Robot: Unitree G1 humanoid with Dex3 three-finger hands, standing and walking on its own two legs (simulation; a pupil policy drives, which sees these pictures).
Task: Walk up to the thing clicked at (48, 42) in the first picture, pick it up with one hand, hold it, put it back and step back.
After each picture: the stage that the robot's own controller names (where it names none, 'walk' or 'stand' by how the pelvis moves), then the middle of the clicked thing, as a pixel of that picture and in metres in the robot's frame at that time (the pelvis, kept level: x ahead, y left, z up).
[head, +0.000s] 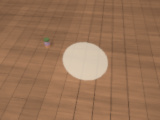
stand; (47, 42) +1.46 +0.38 -0.72
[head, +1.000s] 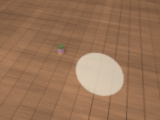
walk; (60, 49) +1.35 +0.15 -0.70
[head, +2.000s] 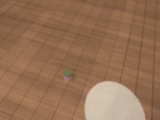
walk; (67, 76) +0.85 +0.09 -0.71
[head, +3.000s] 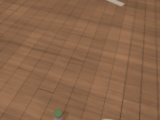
walk; (58, 115) +0.52 +0.14 -0.71
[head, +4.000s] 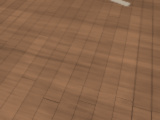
stand; out of the picture +0.43 +0.14 -0.70
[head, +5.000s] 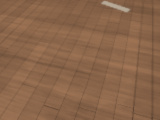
stand; out of the picture +0.40 +0.15 -0.73
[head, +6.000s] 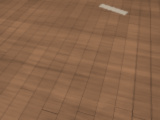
stand; out of the picture +0.39 +0.16 -0.73
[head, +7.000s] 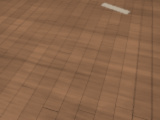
stand; out of the picture +0.40 +0.15 -0.73
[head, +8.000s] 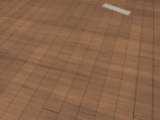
stand; out of the picture +0.39 +0.15 -0.73
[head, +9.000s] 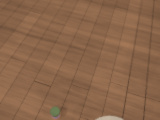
go down; (55, 113) +0.42 +0.15 -0.66
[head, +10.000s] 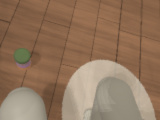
go down; (23, 59) +0.49 +0.19 -0.29
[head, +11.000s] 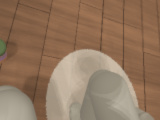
close in; out of the picture +0.47 +0.22 -0.26
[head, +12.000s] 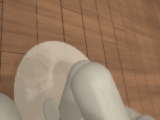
close; out of the picture +0.46 +0.25 -0.23
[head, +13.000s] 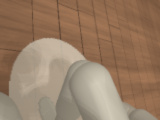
close; out of the picture +0.44 +0.24 -0.23
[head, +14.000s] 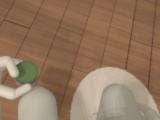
lift; (26, 77) +0.35 +0.20 -0.08
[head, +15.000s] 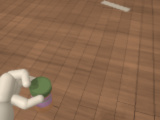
hold; (42, 95) +0.33 +0.14 +0.04
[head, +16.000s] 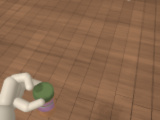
hold; (45, 100) +0.32 +0.14 -0.01
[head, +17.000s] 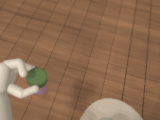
crouch; (38, 84) +0.37 +0.14 -0.07
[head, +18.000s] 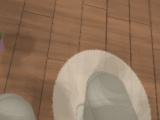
lower; out of the picture +0.49 +0.21 -0.12
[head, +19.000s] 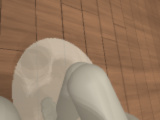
lower; out of the picture +0.44 +0.25 -0.24
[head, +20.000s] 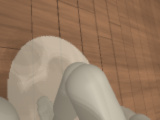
lower; out of the picture +0.42 +0.27 -0.25
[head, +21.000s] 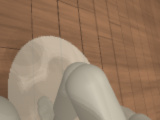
lower; out of the picture +0.41 +0.26 -0.25
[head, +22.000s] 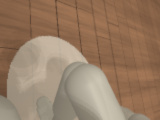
lower; out of the picture +0.41 +0.26 -0.25
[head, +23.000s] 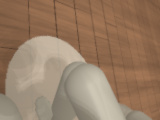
loosen; out of the picture +0.40 +0.25 -0.24
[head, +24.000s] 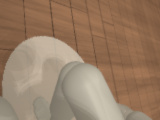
withdraw; out of the picture +0.34 +0.21 -0.27
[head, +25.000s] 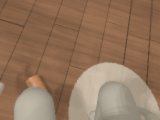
walk; (37, 88) +0.36 +0.17 -0.35
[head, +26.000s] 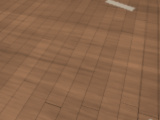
stand; out of the picture +0.28 +0.13 -0.68
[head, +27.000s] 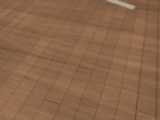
stand; out of the picture +0.29 +0.16 -0.69
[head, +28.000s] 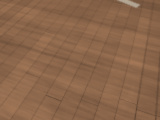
stand; out of the picture +0.28 +0.16 -0.70
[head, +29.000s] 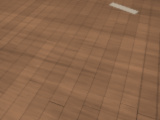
walk; out of the picture +0.29 +0.17 -0.75
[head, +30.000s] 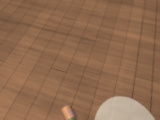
walk; (68, 114) +0.43 +0.09 -0.72
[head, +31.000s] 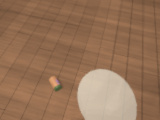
walk; (55, 83) +0.71 +0.17 -0.73
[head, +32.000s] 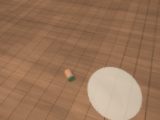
stand; (69, 75) +1.01 +0.17 -0.73
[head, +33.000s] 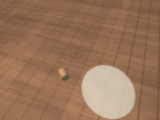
stand; (63, 74) +0.99 +0.18 -0.75
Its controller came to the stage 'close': yes
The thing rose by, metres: 0.70
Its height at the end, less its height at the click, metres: -0.02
